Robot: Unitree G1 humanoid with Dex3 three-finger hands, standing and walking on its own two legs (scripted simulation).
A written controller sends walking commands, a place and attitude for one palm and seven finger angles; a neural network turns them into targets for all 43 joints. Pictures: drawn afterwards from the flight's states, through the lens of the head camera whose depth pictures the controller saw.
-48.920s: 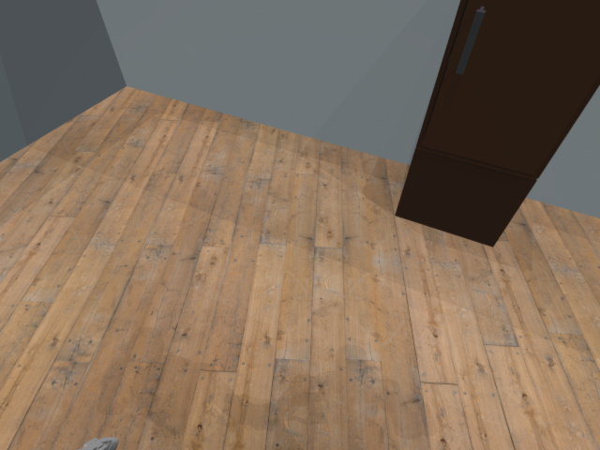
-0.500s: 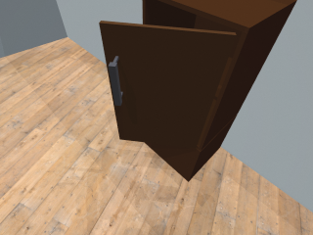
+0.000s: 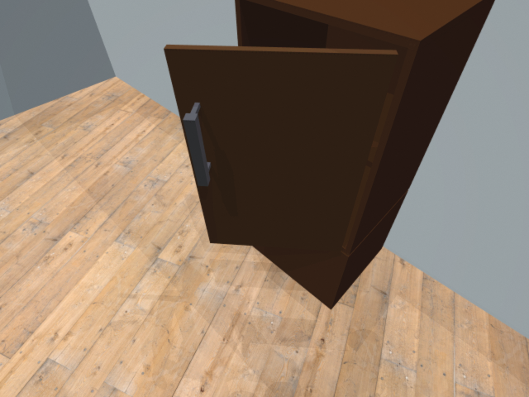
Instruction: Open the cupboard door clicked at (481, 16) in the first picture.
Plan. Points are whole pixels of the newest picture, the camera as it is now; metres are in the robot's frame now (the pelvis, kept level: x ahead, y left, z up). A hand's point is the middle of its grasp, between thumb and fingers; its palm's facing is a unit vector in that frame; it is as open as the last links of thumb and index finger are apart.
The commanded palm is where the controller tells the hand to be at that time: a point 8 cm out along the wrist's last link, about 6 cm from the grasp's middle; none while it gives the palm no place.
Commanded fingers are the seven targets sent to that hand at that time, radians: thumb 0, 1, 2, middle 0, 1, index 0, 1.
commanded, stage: look again from close up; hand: left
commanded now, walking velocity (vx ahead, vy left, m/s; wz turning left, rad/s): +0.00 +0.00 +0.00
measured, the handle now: (200, 146) +0.58 +0.17 +0.06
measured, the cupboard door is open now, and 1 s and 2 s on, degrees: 39 39 39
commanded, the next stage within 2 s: raise the hand with hooked fingers in 0.02 s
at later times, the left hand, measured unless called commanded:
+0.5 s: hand (155, 381) +0.16 +0.17 -0.04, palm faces -0.02 -1.00 -0.03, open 8.4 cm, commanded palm +0.13 +0.24 -0.03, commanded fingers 0.00 0.43 0.70 -0.23 -0.60 -0.23 -0.60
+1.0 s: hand (124, 336) +0.20 +0.22 +0.00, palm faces -0.01 -1.00 -0.06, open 11.4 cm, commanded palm +0.18 +0.27 +0.01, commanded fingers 0.00 -0.15 0.45 -0.28 -0.98 -0.28 -0.98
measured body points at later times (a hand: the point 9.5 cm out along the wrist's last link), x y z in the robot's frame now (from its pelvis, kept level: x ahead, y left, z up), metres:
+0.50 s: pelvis -0.01 -0.04 -0.07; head +0.02 -0.02 +0.38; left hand +0.15 +0.23 -0.04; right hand +0.23 -0.28 -0.09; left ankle +0.02 +0.08 -0.74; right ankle +0.01 -0.13 -0.74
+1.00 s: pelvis -0.01 -0.03 -0.06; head +0.04 -0.03 +0.39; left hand +0.20 +0.27 +0.01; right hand +0.14 -0.28 -0.14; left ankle +0.02 +0.08 -0.74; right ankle +0.01 -0.13 -0.74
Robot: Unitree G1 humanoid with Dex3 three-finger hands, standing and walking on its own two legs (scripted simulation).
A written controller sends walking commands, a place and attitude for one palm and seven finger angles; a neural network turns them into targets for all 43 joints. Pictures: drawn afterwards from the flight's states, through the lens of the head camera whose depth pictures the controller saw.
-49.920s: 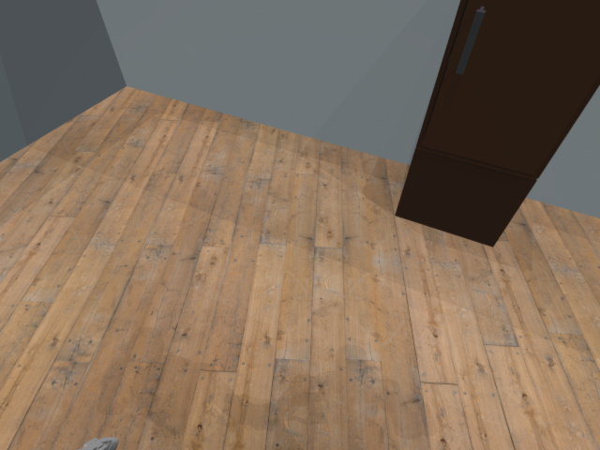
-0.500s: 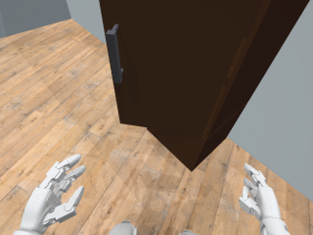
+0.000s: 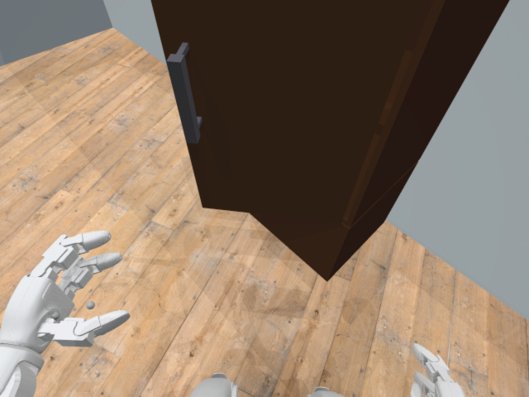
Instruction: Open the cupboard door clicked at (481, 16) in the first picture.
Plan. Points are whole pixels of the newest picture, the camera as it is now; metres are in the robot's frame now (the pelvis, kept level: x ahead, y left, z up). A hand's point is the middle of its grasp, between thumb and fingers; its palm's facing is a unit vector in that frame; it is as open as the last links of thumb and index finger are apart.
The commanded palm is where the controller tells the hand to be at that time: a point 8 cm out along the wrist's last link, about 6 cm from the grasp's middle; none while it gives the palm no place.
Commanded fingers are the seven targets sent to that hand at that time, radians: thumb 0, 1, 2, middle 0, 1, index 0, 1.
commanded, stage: raise the hand with hooked fingers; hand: left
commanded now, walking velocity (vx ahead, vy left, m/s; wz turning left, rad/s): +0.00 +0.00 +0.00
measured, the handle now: (188, 96) +0.60 +0.17 +0.11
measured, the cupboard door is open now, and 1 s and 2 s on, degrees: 39 39 39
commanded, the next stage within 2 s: move the hooked fingers beside the handle in 1.22 s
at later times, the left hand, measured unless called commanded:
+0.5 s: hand (45, 256) +0.27 +0.29 +0.11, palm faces -0.03 -1.00 -0.05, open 13.8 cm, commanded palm +0.25 +0.34 +0.12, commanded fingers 0.00 -0.50 0.30 -0.30 -1.20 -0.30 -1.20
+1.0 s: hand (46, 225) +0.30 +0.29 +0.13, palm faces -0.05 -1.00 -0.04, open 14.0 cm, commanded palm +0.27 +0.34 +0.14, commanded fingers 0.00 -0.50 0.30 -0.30 -1.20 -0.30 -1.20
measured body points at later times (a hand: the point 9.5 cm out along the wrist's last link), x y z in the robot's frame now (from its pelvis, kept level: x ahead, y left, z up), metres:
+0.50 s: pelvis +0.01 +0.03 +0.02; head +0.03 +0.04 +0.47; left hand +0.26 +0.35 +0.11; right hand +0.20 -0.20 -0.04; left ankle +0.04 +0.11 -0.68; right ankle +0.01 -0.10 -0.68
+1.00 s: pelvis +0.01 +0.02 +0.03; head +0.03 +0.02 +0.48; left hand +0.29 +0.34 +0.14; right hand +0.16 -0.24 -0.04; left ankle +0.04 +0.11 -0.68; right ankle +0.01 -0.10 -0.68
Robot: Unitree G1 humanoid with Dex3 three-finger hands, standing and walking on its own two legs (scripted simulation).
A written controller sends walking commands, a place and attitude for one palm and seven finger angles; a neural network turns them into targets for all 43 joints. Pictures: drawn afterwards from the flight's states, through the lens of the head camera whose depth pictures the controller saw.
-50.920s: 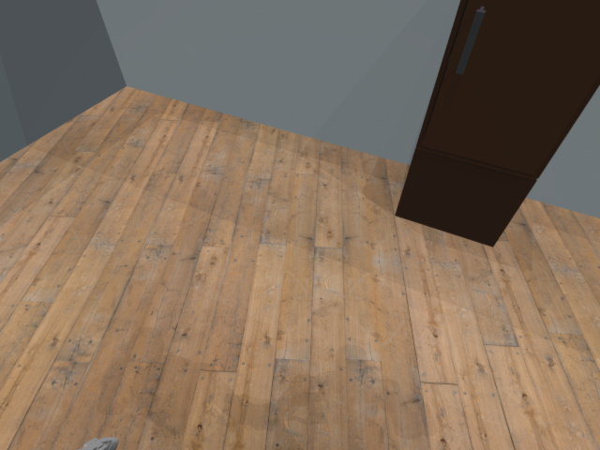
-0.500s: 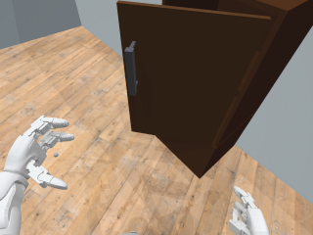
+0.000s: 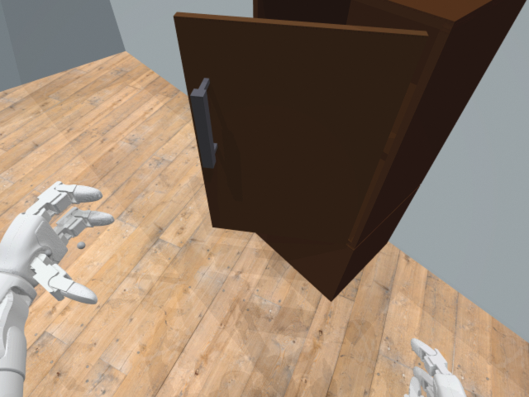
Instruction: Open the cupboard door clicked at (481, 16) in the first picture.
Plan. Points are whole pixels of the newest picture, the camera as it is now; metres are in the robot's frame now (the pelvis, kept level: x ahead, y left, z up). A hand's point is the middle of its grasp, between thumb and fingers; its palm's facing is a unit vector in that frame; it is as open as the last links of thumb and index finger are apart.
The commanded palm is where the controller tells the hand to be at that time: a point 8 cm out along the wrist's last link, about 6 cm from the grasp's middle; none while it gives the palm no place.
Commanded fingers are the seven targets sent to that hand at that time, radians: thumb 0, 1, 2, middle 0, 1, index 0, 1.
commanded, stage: raise the hand with hooked fingers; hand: left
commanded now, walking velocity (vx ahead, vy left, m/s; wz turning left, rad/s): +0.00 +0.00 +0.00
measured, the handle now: (207, 125) +0.59 +0.15 +0.08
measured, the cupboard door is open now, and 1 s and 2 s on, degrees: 39 39 39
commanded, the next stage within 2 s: move the hooked fingers beside the handle in 0.22 s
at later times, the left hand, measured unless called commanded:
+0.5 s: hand (95, 239) +0.30 +0.26 +0.10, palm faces -0.04 -1.00 -0.02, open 14.0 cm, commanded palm +0.29 +0.30 +0.10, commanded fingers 0.00 -0.50 0.30 -0.30 -1.20 -0.30 -1.20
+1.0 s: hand (129, 191) +0.39 +0.24 +0.10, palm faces -0.09 -1.00 +0.00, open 14.0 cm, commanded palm +0.37 +0.29 +0.10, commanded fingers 0.00 -0.50 0.30 -0.30 -1.20 -0.30 -1.20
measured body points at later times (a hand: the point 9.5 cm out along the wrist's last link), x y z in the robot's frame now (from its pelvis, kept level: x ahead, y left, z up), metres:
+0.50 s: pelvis -0.01 -0.02 +0.00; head +0.01 -0.02 +0.45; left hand +0.29 +0.31 +0.10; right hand +0.15 -0.27 -0.08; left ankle +0.03 +0.09 -0.71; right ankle +0.00 -0.12 -0.71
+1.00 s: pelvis +0.00 -0.01 -0.01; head +0.05 +0.00 +0.44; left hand +0.39 +0.29 +0.10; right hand +0.08 -0.28 -0.10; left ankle +0.03 +0.09 -0.71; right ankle +0.00 -0.12 -0.71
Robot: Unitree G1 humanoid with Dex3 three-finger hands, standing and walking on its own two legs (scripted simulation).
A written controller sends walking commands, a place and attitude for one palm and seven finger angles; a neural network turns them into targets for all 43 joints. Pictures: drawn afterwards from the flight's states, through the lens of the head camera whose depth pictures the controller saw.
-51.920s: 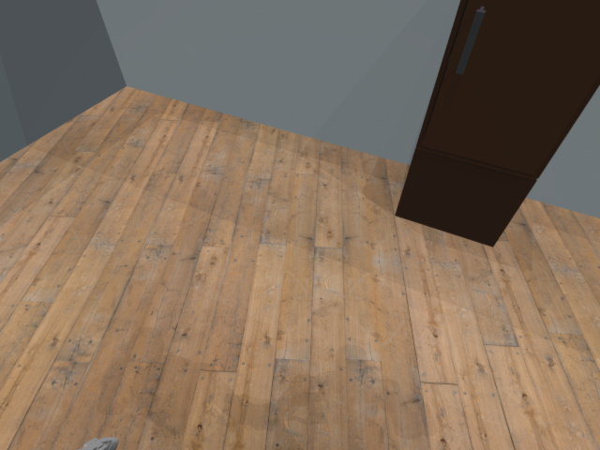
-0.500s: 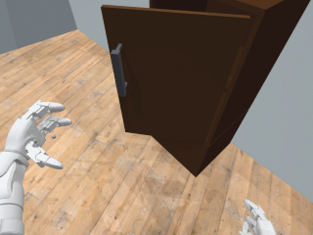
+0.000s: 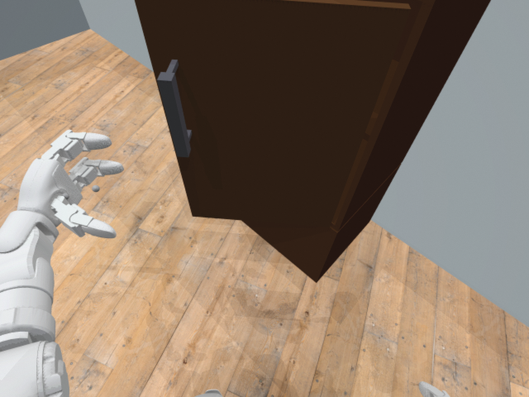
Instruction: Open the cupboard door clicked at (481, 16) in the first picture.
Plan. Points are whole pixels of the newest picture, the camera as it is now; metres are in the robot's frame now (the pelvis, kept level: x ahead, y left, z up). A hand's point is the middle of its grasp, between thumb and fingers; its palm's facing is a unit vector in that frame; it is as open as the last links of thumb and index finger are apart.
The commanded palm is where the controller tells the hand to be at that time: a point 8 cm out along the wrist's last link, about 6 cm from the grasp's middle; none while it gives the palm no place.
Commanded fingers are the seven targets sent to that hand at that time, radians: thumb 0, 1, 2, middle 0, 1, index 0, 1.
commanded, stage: move the hooked fingers beside the handle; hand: left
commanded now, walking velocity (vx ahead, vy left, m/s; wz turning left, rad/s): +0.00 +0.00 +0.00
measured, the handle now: (179, 111) +0.58 +0.17 +0.09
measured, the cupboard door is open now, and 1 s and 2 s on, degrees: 39 39 39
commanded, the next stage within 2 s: slide the fingers in behind the handle in 1.88 s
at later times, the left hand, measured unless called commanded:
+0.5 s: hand (117, 152) +0.46 +0.25 +0.10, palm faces -0.08 -1.00 +0.00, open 14.0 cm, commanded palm +0.46 +0.29 +0.10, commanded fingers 0.00 -0.50 0.30 -0.30 -1.20 -0.30 -1.20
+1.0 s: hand (139, 119) +0.54 +0.23 +0.10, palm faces -0.06 -1.00 +0.01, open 14.0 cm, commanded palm +0.53 +0.27 +0.09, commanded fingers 0.00 -0.50 0.30 -0.30 -1.20 -0.30 -1.20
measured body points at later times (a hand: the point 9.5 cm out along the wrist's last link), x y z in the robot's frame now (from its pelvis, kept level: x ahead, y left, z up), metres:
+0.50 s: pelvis +0.00 +0.01 -0.01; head +0.09 +0.03 +0.43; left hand +0.46 +0.30 +0.10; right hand +0.04 -0.27 -0.11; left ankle +0.02 +0.10 -0.71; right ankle +0.00 -0.11 -0.71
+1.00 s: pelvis +0.01 +0.01 -0.02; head +0.14 +0.03 +0.41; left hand +0.54 +0.28 +0.10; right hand -0.04 -0.26 -0.12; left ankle +0.02 +0.10 -0.71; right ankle +0.00 -0.11 -0.71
